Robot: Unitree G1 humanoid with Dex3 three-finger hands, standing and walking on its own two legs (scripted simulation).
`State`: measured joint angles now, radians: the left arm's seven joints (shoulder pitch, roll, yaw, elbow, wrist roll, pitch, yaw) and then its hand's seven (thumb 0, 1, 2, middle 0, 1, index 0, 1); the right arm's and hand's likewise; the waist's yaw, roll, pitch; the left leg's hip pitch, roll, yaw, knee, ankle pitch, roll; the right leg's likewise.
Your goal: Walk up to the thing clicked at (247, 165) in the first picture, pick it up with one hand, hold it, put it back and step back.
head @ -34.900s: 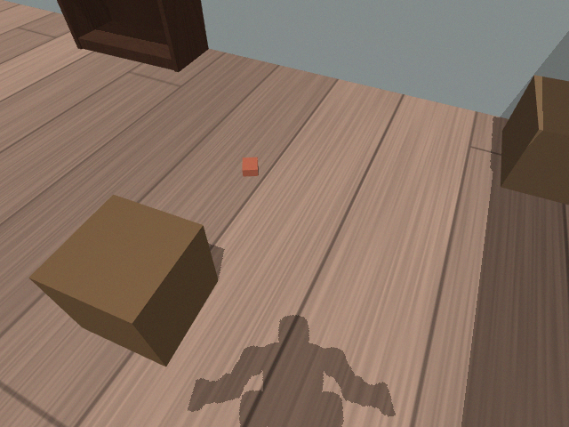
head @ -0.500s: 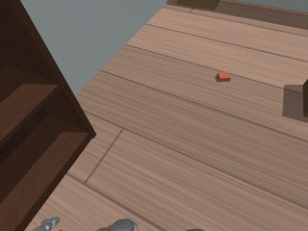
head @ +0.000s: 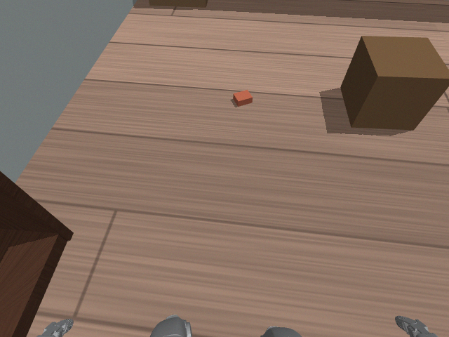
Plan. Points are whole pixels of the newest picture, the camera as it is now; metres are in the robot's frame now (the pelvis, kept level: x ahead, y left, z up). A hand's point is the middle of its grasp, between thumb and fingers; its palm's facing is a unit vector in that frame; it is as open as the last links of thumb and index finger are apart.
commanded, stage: walk up
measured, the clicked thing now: (242, 98) +1.49 -0.12 -0.72
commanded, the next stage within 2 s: stand in 1.44 s
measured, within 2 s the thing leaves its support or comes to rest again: neither
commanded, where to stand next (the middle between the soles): +0.05 +0.01 m, yaw -17 degrees
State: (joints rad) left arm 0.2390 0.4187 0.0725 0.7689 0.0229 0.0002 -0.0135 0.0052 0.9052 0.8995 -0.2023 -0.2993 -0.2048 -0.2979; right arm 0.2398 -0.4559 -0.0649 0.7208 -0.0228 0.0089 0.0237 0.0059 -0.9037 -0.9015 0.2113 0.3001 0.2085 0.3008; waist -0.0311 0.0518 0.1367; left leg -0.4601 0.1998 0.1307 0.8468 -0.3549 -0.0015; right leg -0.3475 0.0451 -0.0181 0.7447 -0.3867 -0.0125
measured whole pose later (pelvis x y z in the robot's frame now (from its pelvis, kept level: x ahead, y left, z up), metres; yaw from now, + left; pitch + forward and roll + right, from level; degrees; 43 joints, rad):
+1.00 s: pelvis -0.01 +0.03 +0.02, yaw -19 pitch -2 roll +1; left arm 0.14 0.34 0.01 1.04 0.01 -0.02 -0.01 0.01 0.90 0.90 -0.20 -0.30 -0.21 -0.30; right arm 0.19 -0.37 0.00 1.04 -0.01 -0.02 0.03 0.01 -0.91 -0.90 0.21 0.30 0.21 0.30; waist -0.02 0.00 0.05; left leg -0.25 0.07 0.07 0.59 -0.31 -0.03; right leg -0.30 0.03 0.11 0.61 -0.27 0.01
